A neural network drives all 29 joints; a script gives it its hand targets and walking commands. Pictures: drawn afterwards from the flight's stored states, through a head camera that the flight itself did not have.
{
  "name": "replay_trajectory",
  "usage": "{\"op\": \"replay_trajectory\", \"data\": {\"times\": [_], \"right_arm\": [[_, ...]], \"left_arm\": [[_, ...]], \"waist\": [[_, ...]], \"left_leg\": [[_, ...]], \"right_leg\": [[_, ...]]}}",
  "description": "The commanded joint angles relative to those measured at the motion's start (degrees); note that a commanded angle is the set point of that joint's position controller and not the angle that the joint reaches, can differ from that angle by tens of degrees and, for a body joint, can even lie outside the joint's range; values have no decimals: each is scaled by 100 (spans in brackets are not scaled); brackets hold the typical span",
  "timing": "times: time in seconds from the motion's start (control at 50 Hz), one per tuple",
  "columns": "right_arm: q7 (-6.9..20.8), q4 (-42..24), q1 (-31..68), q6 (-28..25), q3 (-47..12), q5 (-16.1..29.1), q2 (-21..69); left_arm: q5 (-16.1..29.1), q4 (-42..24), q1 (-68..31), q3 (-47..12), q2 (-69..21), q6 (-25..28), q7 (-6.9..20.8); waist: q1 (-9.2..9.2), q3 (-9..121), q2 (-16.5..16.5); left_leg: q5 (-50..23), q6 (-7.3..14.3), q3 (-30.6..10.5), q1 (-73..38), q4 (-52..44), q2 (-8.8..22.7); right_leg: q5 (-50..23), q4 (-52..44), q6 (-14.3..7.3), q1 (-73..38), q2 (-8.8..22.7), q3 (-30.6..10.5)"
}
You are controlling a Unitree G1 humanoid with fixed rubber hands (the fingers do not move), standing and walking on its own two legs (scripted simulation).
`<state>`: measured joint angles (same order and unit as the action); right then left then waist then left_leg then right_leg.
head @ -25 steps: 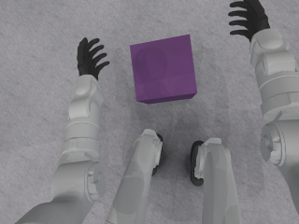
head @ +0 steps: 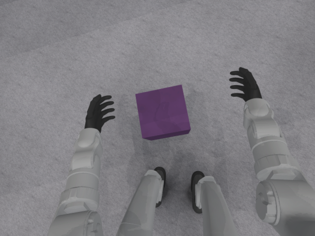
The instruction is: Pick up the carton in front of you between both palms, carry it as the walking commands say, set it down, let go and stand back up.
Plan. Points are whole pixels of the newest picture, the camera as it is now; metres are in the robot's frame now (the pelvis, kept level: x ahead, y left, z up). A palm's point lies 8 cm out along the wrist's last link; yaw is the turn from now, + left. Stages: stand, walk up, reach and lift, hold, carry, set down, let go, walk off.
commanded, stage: let go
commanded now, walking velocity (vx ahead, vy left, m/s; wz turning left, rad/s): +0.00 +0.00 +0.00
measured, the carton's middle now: (164, 115) +0.45 +0.10 -0.56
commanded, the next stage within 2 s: stand in 1.10 s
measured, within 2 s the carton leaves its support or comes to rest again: neither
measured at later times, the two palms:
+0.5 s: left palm (54, 170) +0.23 +0.25 +0.02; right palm (296, 155) +0.31 -0.19 +0.00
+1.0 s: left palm (48, 176) +0.22 +0.25 +0.04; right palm out of the picture +0.22 -0.22 +0.02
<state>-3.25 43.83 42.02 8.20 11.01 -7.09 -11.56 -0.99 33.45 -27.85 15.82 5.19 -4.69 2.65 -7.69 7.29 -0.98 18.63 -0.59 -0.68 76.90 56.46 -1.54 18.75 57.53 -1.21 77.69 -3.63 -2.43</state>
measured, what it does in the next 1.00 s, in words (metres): rises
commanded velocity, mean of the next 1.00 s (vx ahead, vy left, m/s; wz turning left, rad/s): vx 0.00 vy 0.00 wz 0.00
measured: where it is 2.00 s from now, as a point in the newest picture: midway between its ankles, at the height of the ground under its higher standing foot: (177, 196)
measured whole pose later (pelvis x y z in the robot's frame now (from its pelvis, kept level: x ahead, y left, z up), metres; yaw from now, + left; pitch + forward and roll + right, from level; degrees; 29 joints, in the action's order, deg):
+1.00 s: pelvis +0.06 +0.01 +0.09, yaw +1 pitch -5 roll +0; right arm 2.6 25.5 -13.5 6.0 2.0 0.4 -12.6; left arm -1.2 21.7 11.2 1.5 12.4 -12.7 1.6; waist -0.1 -5.4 0.8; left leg 16.7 1.1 -3.0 6.4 28.4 -2.1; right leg 16.5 27.0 -0.9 5.3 -2.1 -1.6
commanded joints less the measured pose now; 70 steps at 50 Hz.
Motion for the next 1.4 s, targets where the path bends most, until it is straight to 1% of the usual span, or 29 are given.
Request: {"op": "replay_trajectory", "data": {"times": [0.0,0.08,0.14,0.2,0.3,0.34,0.4,0.52,0.56,0.6,0.66,0.72,0.82,0.84,0.86,0.88,0.94,1.0,1.08,1.1,1.12,1.14,1.16,1.18,1.2,1.22,1.26,1.3,1.38], "right_arm": [[-256,-1250,168,-196,-44,58,-57],[-297,-1656,-729,-340,-162,146,59],[-219,-1691,-1477,-462,-235,211,46],[-124,-1660,-2219,-585,-290,274,-31],[1,-1663,-3339,-780,-363,384,-182],[42,-1693,-3663,-840,-396,421,-234],[106,-1740,-4092,-886,-455,447,-283],[293,-1883,-4893,-826,-577,548,-336],[371,-1973,-5138,-772,-603,602,-383],[455,-2086,-5300,-709,-641,664,-412],[573,-2248,-5404,-596,-712,749,-447],[668,-2396,-5368,-460,-760,793,-487],[741,-2562,-5177,-222,-763,756,-544],[640,-2258,-5442,-414,-736,839,-554],[599,-2380,-5337,-428,-739,820,-606],[582,-2357,-5327,-405,-758,813,-613],[559,-2391,-5289,-325,-745,743,-646],[557,-2395,-5286,-236,-711,697,-657],[584,-2416,-5264,-147,-693,684,-657],[338,-1563,-5230,-389,-583,414,-1138],[261,-1531,-5396,-516,-519,385,-1255],[253,-1446,-5430,-600,-542,363,-1267],[256,-1358,-5434,-674,-549,369,-1271],[246,-1287,-5358,-727,-557,382,-1269],[260,-1224,-5246,-761,-570,388,-1296],[266,-1186,-5144,-790,-583,407,-1298],[267,-1084,-5057,-831,-596,435,-1325],[259,-945,-5123,-857,-602,454,-1375],[223,-699,-5242,-873,-613,482,-1509]], "left_arm": [[-24,-814,195,-136,983,190,233],[82,-828,1050,-472,1084,276,425],[195,-822,1741,-733,1080,344,479],[306,-947,2404,-963,1089,417,445],[421,-1347,3310,-1249,1099,527,295],[438,-1448,3510,-1313,1117,549,245],[440,-1503,3720,-1350,1168,540,201],[369,-1388,3910,-1346,1271,437,161],[331,-1352,3978,-1334,1287,389,149],[274,-1339,4041,-1309,1285,331,132],[168,-1337,4088,-1259,1276,218,103],[74,-1343,4045,-1206,1271,78,89],[10,-1368,3897,-1145,1259,-157,123],[-129,-1757,3649,-1164,1385,-467,-20],[-83,-1642,3723,-1227,1312,-561,-77],[-59,-1677,3697,-1231,1302,-621,-109],[-24,-1732,3651,-1261,1271,-770,-143],[0,-1790,3592,-1280,1251,-871,-158],[11,-1851,3507,-1295,1245,-971,-173],[-59,-989,3454,-1085,1939,-405,-388],[-131,-925,3583,-1095,1982,-159,-444],[-156,-864,3528,-1126,1926,-13,-433],[-163,-804,3485,-1137,1877,95,-419],[-146,-694,3489,-1141,1814,177,-404],[-139,-569,3531,-1144,1811,247,-367],[-140,-435,3587,-1144,1823,308,-342],[-153,-197,3645,-1144,1907,404,-323],[-155,-21,3634,-1153,1992,464,-335],[-130,266,3657,-1187,2085,520,-379]], "waist": [[-103,4251,-441],[-35,3256,-252],[35,2734,-165],[97,2406,-57],[217,1935,153],[287,1642,168],[399,1148,110],[639,427,-115],[690,278,-115],[699,134,-23],[677,-159,163],[651,-503,284],[642,-944,255],[649,-678,364],[728,-755,211],[705,-826,162],[722,-1038,36],[757,-1201,-5],[783,-1269,51],[636,-1282,-760],[750,-1213,-639],[811,-1135,-400],[831,-1084,-150],[811,-1018,97],[756,-849,291],[713,-749,363],[690,-611,289],[743,-495,198],[805,-365,230]], "left_leg": [[-1735,-107,339,-2557,-702,-129],[-1535,-18,186,-3489,-1104,-41],[-1659,-5,57,-4102,-1378,20],[-2112,-37,-56,-4752,-1603,63],[-3167,-140,-214,-5889,-1962,84],[-3341,-168,-246,-6183,-2138,75],[-3263,-179,-236,-6378,-2455,39],[-2855,-161,-168,-6464,-2996,-45],[-2776,-154,-148,-6562,-3113,-65],[-2718,-141,-144,-6674,-3205,-75],[-2532,-110,-147,-6794,-3310,-64],[-2146,-72,-132,-6840,-3389,-48],[-1418,-13,-91,-6861,-3450,-20],[-1332,-52,-86,-6834,-3272,-125],[-1212,-12,-88,-6818,-3255,-122],[-1119,3,-83,-6771,-3243,-121],[-891,22,-77,-6722,-3254,-99],[-715,33,-87,-6664,-3289,-74],[-533,43,-115,-6594,-3318,-40],[-344,-59,-408,-6100,-3145,200],[-187,-33,-416,-6321,-3050,215],[53,-1,-482,-6283,-3103,244],[287,51,-586,-6217,-3234,306],[437,108,-694,-6069,-3355,375],[403,168,-774,-5975,-3441,442],[249,195,-825,-5906,-3484,493],[-311,203,-799,-5954,-3399,516],[-927,181,-722,-6189,-3258,506],[-1793,165,-679,-6570,-3133,548]], "right_leg": [[-1955,-861,255,-4261,84,-205],[-1213,-1402,234,-4155,115,-95],[-1095,-1655,197,-4269,120,-36],[-1287,-1841,153,-4495,109,-12],[-1710,-2227,111,-4933,72,18],[-1826,-2428,112,-5175,71,30],[-2033,-2740,132,-5744,109,29],[-2728,-3154,191,-6938,229,-28],[-2851,-3235,210,-7157,249,-28],[-2848,-3314,214,-7289,257,-28],[-2587,-3442,204,-7336,262,-14],[-2119,-3556,185,-7296,254,22],[-1414,-3635,172,-7288,248,68],[-1623,-3487,119,-7526,258,82],[-1617,-3451,130,-7440,241,56],[-1530,-3437,126,-7411,239,62],[-1248,-3454,94,-7357,229,93],[-1092,-3459,72,-7354,223,123],[-949,-3433,50,-7408,217,158],[-56,-3546,196,-6426,538,-200],[399,-3661,150,-6281,619,-407],[711,-3646,108,-6135,645,-533],[789,-3559,69,-6169,626,-552],[591,-3387,58,-6296,594,-506],[213,-3226,51,-6542,569,-433],[-109,-3124,58,-6717,560,-382],[-573,-3115,64,-6876,598,-393],[-979,-3147,49,-6872,655,-440],[-1557,-3130,42,-6882,697,-445]]}}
